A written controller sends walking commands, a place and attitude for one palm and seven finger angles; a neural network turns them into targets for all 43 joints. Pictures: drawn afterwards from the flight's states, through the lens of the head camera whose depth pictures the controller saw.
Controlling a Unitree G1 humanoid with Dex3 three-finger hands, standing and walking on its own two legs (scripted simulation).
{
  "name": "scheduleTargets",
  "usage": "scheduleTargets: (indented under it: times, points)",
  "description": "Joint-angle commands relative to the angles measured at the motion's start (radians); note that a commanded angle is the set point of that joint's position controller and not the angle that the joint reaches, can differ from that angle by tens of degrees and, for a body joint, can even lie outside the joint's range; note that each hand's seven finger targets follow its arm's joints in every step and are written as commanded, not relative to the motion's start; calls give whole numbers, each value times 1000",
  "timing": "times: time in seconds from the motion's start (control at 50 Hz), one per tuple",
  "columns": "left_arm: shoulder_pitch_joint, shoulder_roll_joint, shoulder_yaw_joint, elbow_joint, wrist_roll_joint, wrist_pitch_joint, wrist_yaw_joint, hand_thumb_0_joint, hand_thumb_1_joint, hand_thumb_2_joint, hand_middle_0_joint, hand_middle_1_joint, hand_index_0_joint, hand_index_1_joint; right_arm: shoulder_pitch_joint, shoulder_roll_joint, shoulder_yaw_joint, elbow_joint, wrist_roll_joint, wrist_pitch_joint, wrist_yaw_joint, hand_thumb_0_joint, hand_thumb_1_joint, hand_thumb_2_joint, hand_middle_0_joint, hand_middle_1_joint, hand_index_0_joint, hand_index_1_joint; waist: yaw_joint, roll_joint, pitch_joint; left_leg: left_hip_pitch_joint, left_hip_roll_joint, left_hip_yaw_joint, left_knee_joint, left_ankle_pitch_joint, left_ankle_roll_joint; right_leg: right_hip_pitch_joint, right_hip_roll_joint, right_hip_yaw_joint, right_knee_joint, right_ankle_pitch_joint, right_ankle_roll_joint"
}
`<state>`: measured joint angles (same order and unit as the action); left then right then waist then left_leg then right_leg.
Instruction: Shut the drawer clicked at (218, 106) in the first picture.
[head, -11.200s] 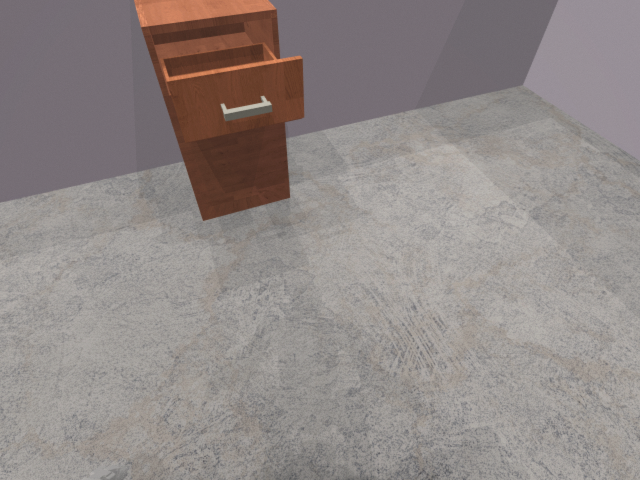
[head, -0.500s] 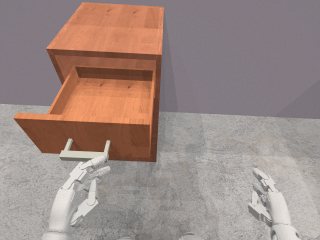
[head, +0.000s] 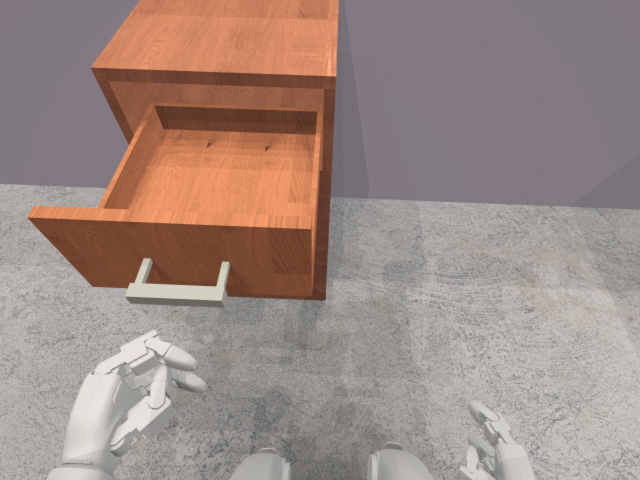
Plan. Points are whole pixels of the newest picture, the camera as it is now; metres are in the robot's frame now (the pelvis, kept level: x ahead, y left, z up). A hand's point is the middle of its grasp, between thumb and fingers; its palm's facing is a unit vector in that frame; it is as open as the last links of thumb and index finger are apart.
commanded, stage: raise the hand and make a fist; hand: left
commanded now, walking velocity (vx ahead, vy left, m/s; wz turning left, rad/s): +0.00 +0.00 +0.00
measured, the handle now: (181, 281) +0.37 +0.22 -0.01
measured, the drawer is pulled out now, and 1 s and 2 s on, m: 0.30 0.30 0.30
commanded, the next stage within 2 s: bring the fist close to the handle in 1.04 s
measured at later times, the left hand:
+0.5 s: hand (150, 400) +0.19 +0.18 +0.08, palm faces +0.01 -1.00 -0.05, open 3.2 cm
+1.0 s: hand (147, 400) +0.19 +0.18 +0.09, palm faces +0.01 -1.00 -0.07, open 3.3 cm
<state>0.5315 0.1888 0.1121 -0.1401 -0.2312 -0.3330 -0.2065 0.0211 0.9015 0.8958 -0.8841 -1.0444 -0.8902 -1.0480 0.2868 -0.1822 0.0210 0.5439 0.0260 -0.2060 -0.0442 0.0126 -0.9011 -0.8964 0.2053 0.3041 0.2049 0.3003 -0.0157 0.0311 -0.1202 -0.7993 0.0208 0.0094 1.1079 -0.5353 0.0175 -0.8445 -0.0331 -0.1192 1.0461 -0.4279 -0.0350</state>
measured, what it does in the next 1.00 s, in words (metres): stands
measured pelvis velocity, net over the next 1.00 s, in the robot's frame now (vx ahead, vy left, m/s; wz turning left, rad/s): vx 0.02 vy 0.01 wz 0.01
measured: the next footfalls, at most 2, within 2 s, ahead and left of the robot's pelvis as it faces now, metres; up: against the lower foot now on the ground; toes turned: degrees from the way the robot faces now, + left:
none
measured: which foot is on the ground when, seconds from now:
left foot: down 0.00-1.00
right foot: down 0.00-1.00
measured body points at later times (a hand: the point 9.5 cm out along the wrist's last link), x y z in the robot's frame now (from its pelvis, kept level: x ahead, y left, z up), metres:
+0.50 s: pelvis +0.03 +0.01 +0.01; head +0.07 +0.02 +0.46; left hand +0.19 +0.23 +0.08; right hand +0.24 -0.19 -0.04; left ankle +0.01 +0.11 -0.66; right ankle +0.05 -0.10 -0.66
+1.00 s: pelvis +0.02 +0.01 +0.02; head +0.06 +0.01 +0.46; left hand +0.19 +0.23 +0.09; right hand +0.21 -0.22 -0.05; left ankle +0.01 +0.11 -0.66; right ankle +0.05 -0.10 -0.66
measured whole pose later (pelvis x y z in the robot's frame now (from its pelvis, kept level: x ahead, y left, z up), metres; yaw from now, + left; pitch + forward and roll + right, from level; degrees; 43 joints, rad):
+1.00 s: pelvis +0.02 +0.01 +0.02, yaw +0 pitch +11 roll -2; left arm 0.67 0.20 0.09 -0.29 -0.21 -0.34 -0.18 0.02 0.90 0.90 -1.39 -1.60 -1.40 -1.60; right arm 0.27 -0.22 0.00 0.48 0.03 -0.20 -0.03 0.01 -0.90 -0.90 0.20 0.30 0.20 0.30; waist 0.00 0.03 -0.13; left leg -0.68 0.01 0.00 1.03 -0.54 0.03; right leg -0.72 -0.03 -0.12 0.96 -0.44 -0.02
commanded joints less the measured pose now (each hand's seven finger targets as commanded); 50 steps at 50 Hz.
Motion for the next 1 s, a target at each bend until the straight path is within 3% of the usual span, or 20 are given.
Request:
scheduleTargets:
  times: [0.0, 0.06, 0.08, 0.16, 0.18, 0.22, 0.28, 0.32, 0.36, 0.44, 0.48, 0.52, 0.58, 0.68, 0.74, 0.78, 0.82, 0.88, 0.9, 0.98]
  points:
    - [69, 80, 39, -220, -2, -129, 38, 0, 900, 900, -1080, -1253, -1080, -1253, -134, -145, -72, -202, 3, -82, -2, 0, -900, -900, 200, 300, 200, 300, 18, -55, -155, -5, -27, -44, -196, 163, 9, 219, 15, 84, -184, -44, 13]
    - [74, 96, 41, -232, -4, -149, 27, 0, 900, 900, -1140, -1318, -1140, -1318, -122, -157, -77, -204, 7, -85, -1, 0, -900, -900, 200, 300, 200, 300, 14, -18, -145, 9, -27, -44, -204, 146, 5, 204, 15, 80, -189, -59, 10]
    - [82, 100, 41, -233, -1, -147, 27, 0, 900, 900, -1160, -1340, -1160, -1340, -125, -160, -78, -208, 7, -82, -2, 0, -900, -900, 200, 300, 200, 300, 11, -36, -137, 13, -25, -47, -207, 147, 8, 202, 19, 75, -188, -54, 10]
    - [66, 98, 30, -291, -6, -150, 31, 0, 900, 900, -1240, -1427, -1240, -1427, -102, -163, -76, -217, 7, -79, -3, 0, -900, -900, 200, 300, 200, 300, 11, 26, -165, 63, -26, -50, -219, 206, 4, 219, 22, 58, -173, 35, 7]
    - [77, 109, 44, -289, -2, -145, 36, 0, 900, 900, -1260, -1448, -1260, -1448, -99, -162, -79, -215, 7, -74, -3, 0, -900, -900, 200, 300, 200, 300, 13, 7, -173, 79, -22, -53, -220, 237, 4, 229, 27, 49, -166, 70, 6]
    - [126, 76, 8, -313, 2, -136, 35, 0, 900, 900, -1300, -1492, -1300, -1492, -93, -156, -78, -226, 7, -70, 4, 0, -900, -900, 200, 300, 200, 300, 20, 46, -191, 119, -21, -51, -223, 308, -1, 241, 28, 37, -155, 144, 5]
    - [137, 77, 2, -295, 17, -105, 38, 0, 900, 900, -1360, -1557, -1360, -1557, -93, -158, -77, -230, 6, -54, 9, 0, -900, -900, 200, 300, 200, 300, 12, 2, -167, 122, -16, -58, -228, 344, -2, 247, 33, 28, -157, 182, 9]
    - [152, 77, 5, -310, 19, -89, 36, 0, 900, 900, -1400, -1600, -1400, -1600, -93, -155, -78, -240, 7, -43, 10, 0, -900, -900, 200, 300, 200, 300, 16, 14, -162, 128, -16, -56, -232, 356, -6, 257, 32, 27, -159, 199, 10]
    - [143, 72, -5, -325, 21, -75, 34, 0, 900, 900, -1400, -1600, -1400, -1600, -99, -152, -72, -248, 8, -35, 11, 0, -900, -900, 200, 300, 200, 300, 11, 19, -135, 133, -15, -57, -241, 342, -8, 252, 33, 22, -166, 188, 9]
    - [166, 81, 11, -365, 17, -67, 36, 0, 900, 900, -1400, -1600, -1400, -1600, -98, -143, -68, -258, 8, -29, 11, 0, -900, -900, 200, 300, 200, 300, 25, 28, -164, 157, -15, -56, -242, 379, -11, 279, 33, 24, -167, 220, 8]
    - [146, 91, 21, -353, 16, -61, 35, 0, 900, 900, -1400, -1600, -1400, -1600, -103, -147, -64, -254, 7, -25, 9, 0, -900, -900, 200, 300, 200, 300, 15, -18, -138, 142, -13, -62, -243, 365, -9, 274, 36, 21, -173, 215, 9]
    - [160, 78, 9, -377, 11, -67, 24, 0, 900, 900, -1400, -1600, -1400, -1600, -96, -145, -63, -258, 10, -30, 9, 0, -900, -900, 200, 300, 200, 300, 20, 21, -161, 164, -14, -59, -244, 375, -11, 278, 34, 24, -172, 218, 10]
    - [162, 85, 7, -384, 11, -59, 18, 0, 900, 900, -1400, -1600, -1400, -1600, -103, -148, -60, -253, 11, -38, 10, 0, -900, -900, 200, 300, 200, 300, 16, 7, -154, 165, -13, -66, -248, 390, -11, 284, 34, 21, -177, 224, 9]
    - [174, 87, 20, -353, 4, -49, 11, 0, 900, 900, -1400, -1600, -1400, -1600, -114, -148, -61, -243, 14, -46, 6, 0, -900, -900, 200, 300, 200, 300, 17, -14, -115, 138, -17, -63, -257, 334, -8, 289, 32, 27, -197, 189, 9]
    - [186, 90, 32, -366, -1, -54, 15, 0, 900, 900, -1400, -1600, -1400, -1600, -106, -145, -64, -245, 14, -51, 7, 0, -900, -900, 200, 300, 200, 300, 25, 4, -140, 144, -19, -59, -261, 332, -11, 296, 30, 27, -195, 181, 9]
    - [169, 99, 40, -361, 1, -61, 23, 0, 900, 900, -1400, -1600, -1400, -1600, -112, -148, -63, -240, 13, -52, 5, 0, -900, -900, 200, 300, 200, 300, 24, -12, -118, 132, -19, -61, -264, 314, -9, 293, 31, 30, -201, 162, 7]
    - [158, 82, 19, -380, -2, -71, 24, 0, 900, 900, -1400, -1600, -1400, -1600, -104, -148, -62, -243, 14, -58, 6, 0, -900, -900, 200, 300, 200, 300, 19, 18, -126, 143, -21, -56, -263, 302, -9, 285, 31, 32, -202, 153, 8]
    - [180, 104, 39, -366, 6, -76, 35, 0, 900, 900, -1400, -1600, -1400, -1600, -108, -150, -65, -238, 13, -61, 6, 0, -900, -900, 200, 300, 200, 300, 26, 3, -136, 137, -19, -56, -263, 313, -7, 298, 30, 34, -201, 157, 6]
    - [178, 76, 16, -364, 2, -76, 32, 0, 900, 900, -1400, -1600, -1400, -1600, -101, -147, -64, -239, 14, -62, 8, 0, -900, -900, 200, 300, 200, 300, 19, -2, -135, 140, -21, -55, -263, 310, -7, 296, 31, 34, -205, 160, 8]
    - [167, 107, 46, -340, 3, -71, 33, 0, 900, 900, -1400, -1600, -1400, -1600, -115, -153, -66, -232, 15, -59, 4, 0, -900, -900, 200, 300, 200, 300, 19, -15, -109, 113, -22, -52, -263, 267, -2, 295, 29, 46, -221, 123, 9]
